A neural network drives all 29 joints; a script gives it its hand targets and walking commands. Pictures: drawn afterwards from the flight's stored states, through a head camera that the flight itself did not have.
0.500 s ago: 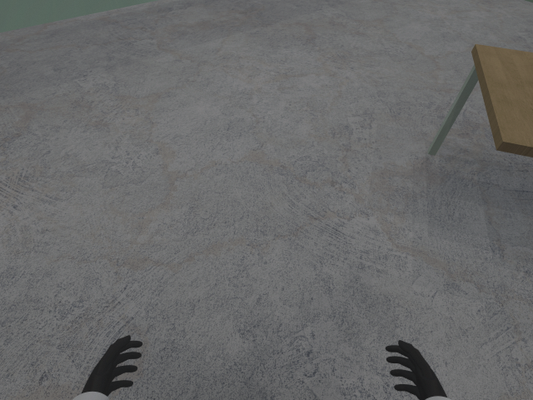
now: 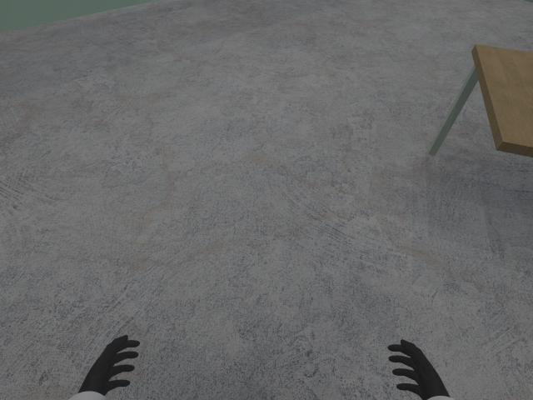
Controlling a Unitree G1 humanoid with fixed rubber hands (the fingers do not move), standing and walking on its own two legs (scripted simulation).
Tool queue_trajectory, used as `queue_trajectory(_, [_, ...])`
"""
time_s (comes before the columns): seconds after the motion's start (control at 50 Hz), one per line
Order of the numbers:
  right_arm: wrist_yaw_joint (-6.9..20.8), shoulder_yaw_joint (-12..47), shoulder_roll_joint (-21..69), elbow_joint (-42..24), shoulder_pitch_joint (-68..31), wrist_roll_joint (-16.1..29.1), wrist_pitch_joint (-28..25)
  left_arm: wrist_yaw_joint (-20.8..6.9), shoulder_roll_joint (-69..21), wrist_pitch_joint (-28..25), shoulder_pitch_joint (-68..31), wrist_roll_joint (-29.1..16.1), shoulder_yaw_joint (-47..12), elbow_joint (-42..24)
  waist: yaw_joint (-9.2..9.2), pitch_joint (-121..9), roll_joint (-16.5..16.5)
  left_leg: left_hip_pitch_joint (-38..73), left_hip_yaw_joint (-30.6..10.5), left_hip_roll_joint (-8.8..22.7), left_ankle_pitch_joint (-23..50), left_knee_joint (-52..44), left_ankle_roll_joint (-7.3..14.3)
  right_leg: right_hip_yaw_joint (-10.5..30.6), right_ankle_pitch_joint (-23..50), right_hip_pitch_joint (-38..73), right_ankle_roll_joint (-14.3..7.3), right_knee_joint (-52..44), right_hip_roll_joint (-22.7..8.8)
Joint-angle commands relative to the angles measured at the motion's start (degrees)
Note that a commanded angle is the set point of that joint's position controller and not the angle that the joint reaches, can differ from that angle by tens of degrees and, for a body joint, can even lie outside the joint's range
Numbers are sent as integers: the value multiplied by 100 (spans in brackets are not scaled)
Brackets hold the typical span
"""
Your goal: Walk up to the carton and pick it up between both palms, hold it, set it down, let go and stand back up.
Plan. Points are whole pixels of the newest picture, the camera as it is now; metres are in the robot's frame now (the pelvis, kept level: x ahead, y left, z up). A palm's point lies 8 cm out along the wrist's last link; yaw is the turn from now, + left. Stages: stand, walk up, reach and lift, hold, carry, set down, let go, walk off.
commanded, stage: stand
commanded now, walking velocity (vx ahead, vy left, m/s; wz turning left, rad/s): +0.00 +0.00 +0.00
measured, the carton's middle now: out of the picture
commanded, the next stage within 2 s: walk up in 1.40 s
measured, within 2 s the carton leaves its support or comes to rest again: neither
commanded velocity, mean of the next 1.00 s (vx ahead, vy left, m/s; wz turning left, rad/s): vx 0.00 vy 0.00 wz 0.00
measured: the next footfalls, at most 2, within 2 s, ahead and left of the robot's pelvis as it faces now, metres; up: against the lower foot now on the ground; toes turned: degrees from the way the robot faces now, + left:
right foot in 1.98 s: +0.06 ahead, -0.27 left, +0.00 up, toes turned -8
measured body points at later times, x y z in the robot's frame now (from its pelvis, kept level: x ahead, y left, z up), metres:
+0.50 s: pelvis -0.01 +0.00 +0.00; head +0.00 +0.00 +0.45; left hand +0.16 +0.26 -0.08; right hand +0.16 -0.25 -0.08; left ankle +0.00 +0.12 -0.72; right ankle +0.00 -0.12 -0.72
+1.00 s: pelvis -0.01 +0.00 +0.00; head -0.01 +0.00 +0.45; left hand +0.15 +0.26 -0.08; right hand +0.15 -0.25 -0.08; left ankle +0.00 +0.12 -0.72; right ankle +0.00 -0.12 -0.72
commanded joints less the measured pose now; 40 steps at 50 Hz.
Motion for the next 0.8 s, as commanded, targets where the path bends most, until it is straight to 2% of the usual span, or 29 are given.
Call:
queue_trajectory(0.0, [-39, -529, -1401, -80, -411, 28, -268, 47, 1408, -203, -433, -34, 475, -71, 46, -279, -5, 40, -516, 503, 1393, -731, 408, 426, 1270, 47, -467, -620, -453])
queue_trajectory(0.24, [-37, -522, -1389, -63, -405, 51, -268, 52, 1462, -207, -435, -34, 489, -37, 24, -336, -34, 122, -506, 489, 1517, -739, 401, 450, 1424, 131, -480, -649, -482])
queue_trajectory(0.44, [-30, -521, -1385, -41, -413, 45, -273, 46, 1430, -217, -424, -29, 452, -26, 5, -304, 5, 133, -538, 495, 1354, -810, 400, 483, 1244, 78, -458, -754, -484])
queue_trajectory(0.5, [-18, -526, -1385, -37, -358, 52, -271, 37, 1478, -208, -463, -30, 462, -23, -13, -331, -103, 150, -514, 497, 1295, -872, 377, 452, 1192, 95, -453, -771, -484])
queue_trajectory(0.52, [-19, -515, -1412, -16, -366, 37, -272, 35, 1461, -212, -418, -36, 464, 0, 15, -318, 21, 150, -524, 503, 1306, -880, 383, 448, 1166, 104, -447, -770, -470])
queue_trajectory(0.6, [-20, -530, -1413, 9, -365, 56, -264, 32, 1454, -222, -420, -34, 452, 3, 8, -284, -67, 136, -518, 497, 1221, -916, 366, 494, 1117, 110, -451, -842, -487])
queue_trajectory(0.78, [-3, -516, -1397, 3, -382, 40, -276, 25, 1434, -222, -405, -41, 444, 23, 16, -270, -1, 150, -544, 518, 1173, -1007, 365, 467, 1039, 102, -420, -900, -484])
